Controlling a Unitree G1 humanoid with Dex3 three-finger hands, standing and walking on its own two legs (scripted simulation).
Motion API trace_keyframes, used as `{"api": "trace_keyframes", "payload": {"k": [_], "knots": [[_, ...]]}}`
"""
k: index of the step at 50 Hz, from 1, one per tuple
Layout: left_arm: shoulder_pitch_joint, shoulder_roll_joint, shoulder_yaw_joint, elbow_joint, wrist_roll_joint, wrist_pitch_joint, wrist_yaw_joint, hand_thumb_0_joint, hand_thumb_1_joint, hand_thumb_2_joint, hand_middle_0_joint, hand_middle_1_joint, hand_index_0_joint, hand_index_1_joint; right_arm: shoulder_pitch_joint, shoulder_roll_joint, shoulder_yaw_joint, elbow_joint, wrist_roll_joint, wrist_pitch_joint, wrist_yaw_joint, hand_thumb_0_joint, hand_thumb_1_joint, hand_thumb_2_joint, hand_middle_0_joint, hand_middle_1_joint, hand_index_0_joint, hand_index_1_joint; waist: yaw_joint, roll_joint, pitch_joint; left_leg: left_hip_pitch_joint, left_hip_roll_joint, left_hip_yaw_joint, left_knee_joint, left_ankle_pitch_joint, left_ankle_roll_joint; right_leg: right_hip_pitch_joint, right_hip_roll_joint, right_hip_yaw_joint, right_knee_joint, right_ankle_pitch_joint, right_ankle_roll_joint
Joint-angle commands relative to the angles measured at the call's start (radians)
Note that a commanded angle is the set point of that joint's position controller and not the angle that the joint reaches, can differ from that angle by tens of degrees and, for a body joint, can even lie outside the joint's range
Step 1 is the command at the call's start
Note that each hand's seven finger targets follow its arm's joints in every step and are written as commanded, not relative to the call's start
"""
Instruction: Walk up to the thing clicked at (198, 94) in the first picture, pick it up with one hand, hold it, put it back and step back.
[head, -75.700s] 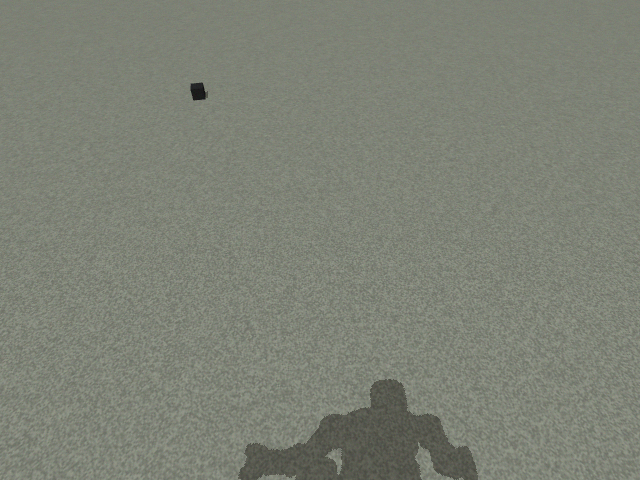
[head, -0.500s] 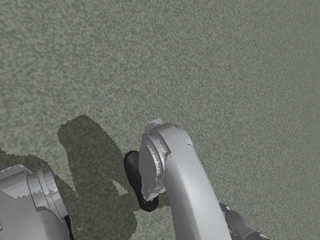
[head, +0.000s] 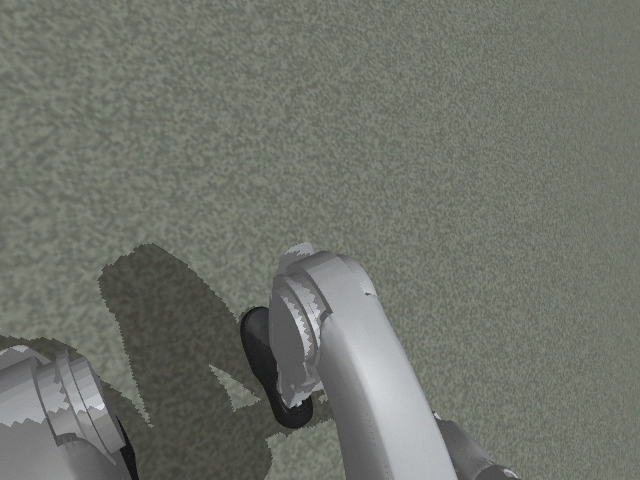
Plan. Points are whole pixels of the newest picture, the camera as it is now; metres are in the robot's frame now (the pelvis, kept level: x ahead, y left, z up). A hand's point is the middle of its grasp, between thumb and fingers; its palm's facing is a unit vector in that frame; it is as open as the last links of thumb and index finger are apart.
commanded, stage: rest palm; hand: left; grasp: from above
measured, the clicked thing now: out of the picture +0.50 +0.36 -0.27
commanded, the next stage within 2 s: close in 0.72 s
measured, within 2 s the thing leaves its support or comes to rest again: neither
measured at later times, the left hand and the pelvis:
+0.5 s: hand out of the picture +0.47 +0.35 -0.24, palm faces -0.48 -0.12 -0.87, open 14.3 cm; pelvis +0.00 +0.00 +0.00, yaw -1 degrees
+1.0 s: hand out of the picture +0.48 +0.35 -0.24, palm faces -0.47 -0.10 -0.88, open 14.1 cm; pelvis +0.00 +0.00 +0.00, yaw -1 degrees
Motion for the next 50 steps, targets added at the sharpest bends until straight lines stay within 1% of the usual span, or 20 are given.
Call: {"api": "trace_keyframes", "payload": {"k": [1, 4, 9, 12, 14, 16, 19, 24, 29, 31, 32, 34, 36, 37, 38, 39, 41, 44, 48, 50], "knots": [[-0.197, 0.248, 0.040, -0.100, -0.036, 0.032, 0.009, 0.000, -0.551, 1.009, -0.058, -0.964, -0.044, -0.976, 0.191, -0.359, -0.108, 0.014, 0.002, -0.007, -0.011, 0.000, -0.907, -0.905, 0.199, 0.300, 0.199, 0.300, -0.043, 0.549, -0.611, 0.518, 0.030, 0.081, -0.261, 0.228, -0.010, 0.321, 0.023, -0.118, -0.166, 0.201, -0.089], [-0.204, 0.291, 0.066, -0.155, -0.042, 0.030, -0.014, 0.000, -0.566, 1.021, -0.058, -0.961, -0.040, -0.979, 0.183, -0.369, -0.115, -0.006, 0.003, -0.001, -0.015, 0.000, -0.908, -0.906, 0.199, 0.300, 0.199, 0.300, -0.020, 0.569, -0.648, 0.540, 0.032, 0.077, -0.264, 0.234, -0.016, 0.339, 0.024, -0.118, -0.170, 0.196, -0.098], [-0.171, 0.273, 0.079, -0.202, -0.054, 0.002, -0.059, 0.000, -0.550, 1.008, -0.056, -0.963, -0.042, -0.976, 0.210, -0.361, -0.101, 0.000, -0.007, 0.018, -0.010, 0.000, -0.906, -0.905, 0.199, 0.300, 0.199, 0.300, -0.040, 0.584, -0.645, 0.581, 0.038, 0.063, -0.252, 0.318, -0.029, 0.342, 0.018, -0.124, -0.164, 0.234, -0.099], [-0.153, 0.244, 0.054, -0.183, -0.062, -0.019, -0.076, 0.000, -0.546, 1.013, -0.058, -0.955, -0.041, -0.970, 0.196, -0.361, -0.097, -0.005, -0.012, 0.035, -0.011, 0.000, -0.904, -0.905, 0.199, 0.300, 0.199, 0.300, -0.041, 0.558, -0.628, 0.560, 0.036, 0.061, -0.243, 0.307, -0.025, 0.354, 0.020, -0.132, -0.177, 0.228, -0.098], [-0.152, 0.257, 0.050, -0.204, -0.055, -0.034, -0.082, 0.000, -0.543, 1.014, -0.059, -0.961, -0.043, -0.975, 0.207, -0.350, -0.090, -0.002, -0.016, 0.043, -0.010, 0.000, -0.903, -0.904, 0.199, 0.300, 0.199, 0.300, -0.034, 0.560, -0.637, 0.574, 0.037, 0.066, -0.247, 0.318, -0.021, 0.383, 0.023, -0.127, -0.176, 0.239, -0.094], [-0.169, 0.257, 0.048, -0.198, -0.057, -0.042, -0.075, 0.000, -0.540, 1.027, -0.063, -0.958, -0.045, -0.975, 0.208, -0.354, -0.089, -0.003, -0.019, 0.048, -0.009, 0.000, -0.902, -0.904, 0.199, 0.300, 0.199, 0.300, -0.031, 0.565, -0.652, 0.577, 0.036, 0.066, -0.250, 0.317, -0.020, 0.390, 0.027, -0.133, -0.177, 0.239, -0.094], [-0.155, 0.219, 0.023, -0.166, -0.055, -0.058, -0.067, 0.000, -0.533, 1.012, -0.059, -0.958, -0.045, -0.970, 0.209, -0.356, -0.082, -0.001, -0.024, 0.051, -0.007, 0.000, -0.902, -0.904, 0.199, 0.300, 0.199, 0.300, -0.054, 0.548, -0.590, 0.581, 0.038, 0.054, -0.256, 0.302, -0.022, 0.347, 0.028, -0.144, -0.181, 0.220, -0.093], [-0.203, 0.265, 0.026, -0.197, -0.035, -0.073, -0.032, 0.000, -0.543, 1.035, -0.062, -0.951, -0.041, -0.970, 0.183, -0.350, -0.071, 0.004, -0.025, 0.054, -0.010, 0.000, -0.901, -0.904, 0.199, 0.300, 0.199, 0.300, -0.034, 0.577, -0.637, 0.576, 0.037, 0.061, -0.265, 0.286, -0.018, 0.385, 0.035, -0.142, -0.176, 0.226, -0.090], [-0.234, 0.258, 0.016, -0.200, -0.011, -0.065, 0.001, 0.000, -0.539, 1.027, -0.061, -0.950, -0.041, -0.969, 0.181, -0.366, -0.082, 0.012, -0.027, 0.043, -0.013, 0.000, -0.900, -0.904, 0.199, 0.300, 0.199, 0.300, -0.049, 0.617, -0.603, 0.623, 0.043, 0.045, -0.272, 0.299, -0.028, 0.304, 0.028, -0.147, -0.160, 0.222, -0.091], [-0.195, 0.234, 0.004, -0.123, -0.017, -0.052, 0.014, 0.000, -0.532, 1.023, -0.062, -0.955, -0.044, -0.971, 0.161, -0.351, -0.069, 0.001, -0.024, 0.037, -0.012, 0.000, -0.902, -0.904, 0.199, 0.300, 0.199, 0.300, -0.053, 0.557, -0.566, 0.545, 0.038, 0.052, -0.270, 0.241, -0.018, 0.324, 0.034, -0.147, -0.167, 0.201, -0.088], [-0.231, 0.262, 0.016, -0.174, -0.015, -0.055, 0.023, 0.000, -0.528, 1.015, -0.059, -0.951, -0.043, -0.966, 0.162, -0.361, -0.077, 0.009, -0.025, 0.034, -0.015, 0.000, -0.898, -0.903, 0.199, 0.300, 0.199, 0.300, -0.046, 0.566, -0.598, 0.549, 0.037, 0.058, -0.271, 0.238, -0.016, 0.335, 0.035, -0.144, -0.171, 0.208, -0.087], [-0.232, 0.253, 0.014, -0.146, -0.008, -0.039, 0.027, 0.000, -0.524, 1.010, -0.060, -0.962, -0.046, -0.974, 0.173, -0.367, -0.086, 0.008, -0.024, 0.026, -0.017, 0.000, -0.899, -0.903, 0.199, 0.300, 0.199, 0.300, -0.053, 0.584, -0.578, 0.554, 0.038, 0.053, -0.276, 0.233, -0.019, 0.301, 0.028, -0.143, -0.159, 0.203, -0.089], [-0.273, 0.271, 0.016, -0.199, -0.016, -0.035, 0.034, 0.000, -0.534, 1.026, -0.063, -0.958, -0.043, -0.975, 0.167, -0.366, -0.089, 0.005, -0.022, 0.017, -0.016, 0.000, -0.901, -0.904, 0.199, 0.300, 0.199, 0.300, -0.043, 0.609, -0.636, 0.588, 0.041, 0.052, -0.278, 0.253, -0.022, 0.320, 0.028, -0.140, -0.158, 0.223, -0.089], [-0.236, 0.260, 0.019, -0.126, -0.013, -0.023, 0.035, 0.000, -0.533, 1.019, -0.061, -0.954, -0.043, -0.971, 0.174, -0.364, -0.087, 0.016, -0.021, 0.017, -0.016, 0.000, -0.900, -0.903, 0.199, 0.300, 0.199, 0.300, -0.049, 0.599, -0.623, 0.591, 0.043, 0.045, -0.278, 0.253, -0.023, 0.305, 0.028, -0.144, -0.155, 0.215, -0.089], [-0.216, 0.233, 0.012, -0.109, -0.018, -0.015, 0.031, 0.000, -0.524, 1.005, -0.060, -0.960, -0.046, -0.972, 0.184, -0.360, -0.083, 0.018, -0.020, 0.012, -0.011, 0.000, -0.901, -0.904, 0.199, 0.300, 0.199, 0.300, -0.069, 0.594, -0.586, 0.567, 0.043, 0.046, -0.280, 0.250, -0.023, 0.297, 0.024, -0.144, -0.152, 0.212, -0.085], [-0.197, 0.209, 0.007, -0.091, -0.025, -0.009, 0.023, 0.000, -0.517, 0.996, -0.059, -0.961, -0.047, -0.971, 0.174, -0.358, -0.079, 0.014, -0.019, 0.008, -0.007, 0.000, -0.901, -0.904, 0.199, 0.300, 0.199, 0.300, -0.066, 0.564, -0.558, 0.549, 0.041, 0.041, -0.276, 0.233, -0.025, 0.271, 0.020, -0.146, -0.153, 0.195, -0.085], [-0.209, 0.236, 0.006, -0.111, -0.026, 0.000, 0.011, 0.000, -0.525, 1.011, -0.062, -0.960, -0.047, -0.974, 0.170, -0.356, -0.077, 0.011, -0.017, 0.005, -0.008, 0.000, -0.901, -0.904, 0.199, 0.300, 0.199, 0.300, -0.061, 0.572, -0.566, 0.534, 0.039, 0.055, -0.275, 0.213, -0.018, 0.299, 0.026, -0.134, -0.169, 0.186, -0.086], [-0.250, 0.300, 0.043, -0.195, -0.033, 0.003, -0.001, 0.000, -0.508, 1.005, -0.068, -0.991, -0.060, -0.998, 0.175, -0.381, -0.084, 0.007, -0.015, 0.006, -0.015, 0.000, -0.897, -0.901, 0.199, 0.300, 0.199, 0.300, -0.041, 0.612, -0.641, 0.587, 0.041, 0.053, -0.261, 0.275, -0.025, 0.318, 0.016, -0.126, -0.164, 0.222, -0.093], [-0.198, 0.278, 0.038, -0.160, -0.045, 0.004, -0.025, 0.000, -0.486, 0.980, -0.069, -1.004, -0.070, -1.002, 0.177, -0.367, -0.071, 0.000, -0.016, 0.009, -0.013, 0.000, -0.898, -0.901, 0.199, 0.300, 0.199, 0.300, -0.058, 0.582, -0.608, 0.550, 0.039, 0.058, -0.249, 0.275, -0.024, 0.337, 0.022, -0.130, -0.167, 0.218, -0.095], [-0.206, 0.299, 0.046, -0.189, -0.053, -0.002, -0.034, 0.000, -0.480, 0.980, -0.070, -0.997, -0.070, -0.995, 0.171, -0.362, -0.069, 0.000, -0.015, 0.018, -0.017, 0.000, -0.894, -0.900, 0.199, 0.300, 0.199, 0.300, -0.043, 0.584, -0.663, 0.573, 0.042, 0.062, -0.247, 0.296, -0.020, 0.377, 0.025, -0.128, -0.173, 0.237, -0.092]]}}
